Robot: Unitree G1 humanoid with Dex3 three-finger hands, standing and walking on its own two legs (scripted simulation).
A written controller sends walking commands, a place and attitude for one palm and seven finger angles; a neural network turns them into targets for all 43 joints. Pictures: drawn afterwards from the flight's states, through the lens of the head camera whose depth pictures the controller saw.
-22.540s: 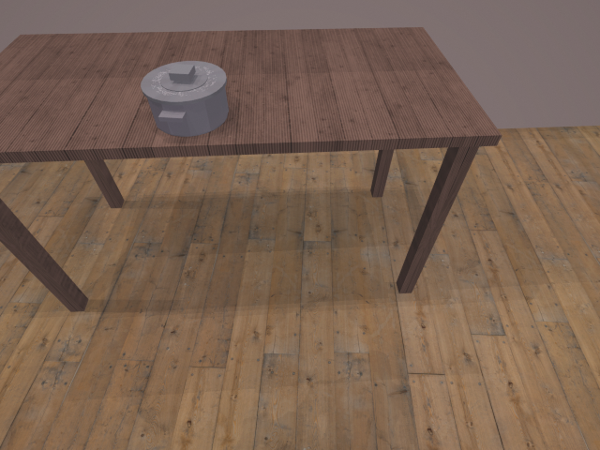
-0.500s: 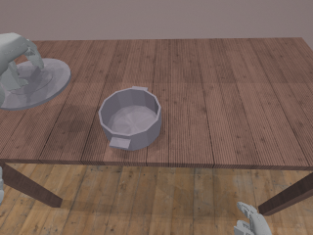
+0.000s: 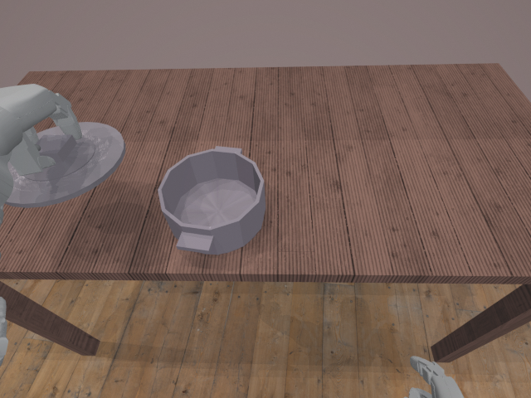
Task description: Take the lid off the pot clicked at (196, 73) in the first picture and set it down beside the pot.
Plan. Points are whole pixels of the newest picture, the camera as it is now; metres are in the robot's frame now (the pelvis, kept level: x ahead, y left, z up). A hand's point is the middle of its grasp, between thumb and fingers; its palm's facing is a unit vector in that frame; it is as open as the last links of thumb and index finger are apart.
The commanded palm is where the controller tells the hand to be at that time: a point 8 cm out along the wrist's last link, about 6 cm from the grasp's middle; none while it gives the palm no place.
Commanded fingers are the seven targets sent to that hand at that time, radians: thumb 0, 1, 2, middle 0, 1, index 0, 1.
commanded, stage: lower the lid onto the table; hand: left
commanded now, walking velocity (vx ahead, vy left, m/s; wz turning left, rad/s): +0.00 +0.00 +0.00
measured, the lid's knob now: (53, 148) +0.43 +0.32 +0.16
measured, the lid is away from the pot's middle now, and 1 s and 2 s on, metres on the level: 0.22 0.24 0.23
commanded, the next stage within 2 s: none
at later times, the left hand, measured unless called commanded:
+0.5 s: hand (36, 174) +0.39 +0.33 +0.15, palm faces -0.35 -0.09 -0.93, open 8.1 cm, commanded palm +0.39 +0.33 +0.22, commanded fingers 0.00 0.47 1.21 -0.92 -0.92 -0.88 -0.84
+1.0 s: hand (51, 184) +0.40 +0.34 +0.11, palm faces -0.42 -0.08 -0.90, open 8.1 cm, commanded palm +0.41 +0.34 +0.19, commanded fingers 0.00 0.47 1.21 -0.92 -0.92 -0.88 -0.84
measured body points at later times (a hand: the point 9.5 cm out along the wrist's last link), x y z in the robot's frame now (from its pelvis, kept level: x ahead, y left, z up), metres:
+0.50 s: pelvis +0.00 +0.00 +0.00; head +0.03 -0.01 +0.45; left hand +0.40 +0.33 +0.20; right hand +0.13 -0.26 -0.11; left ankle +0.00 +0.11 -0.74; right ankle +0.01 -0.15 -0.74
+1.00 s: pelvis +0.01 +0.01 +0.00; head +0.05 +0.01 +0.45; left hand +0.42 +0.34 +0.16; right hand +0.10 -0.26 -0.12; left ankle +0.00 +0.11 -0.74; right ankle +0.01 -0.15 -0.74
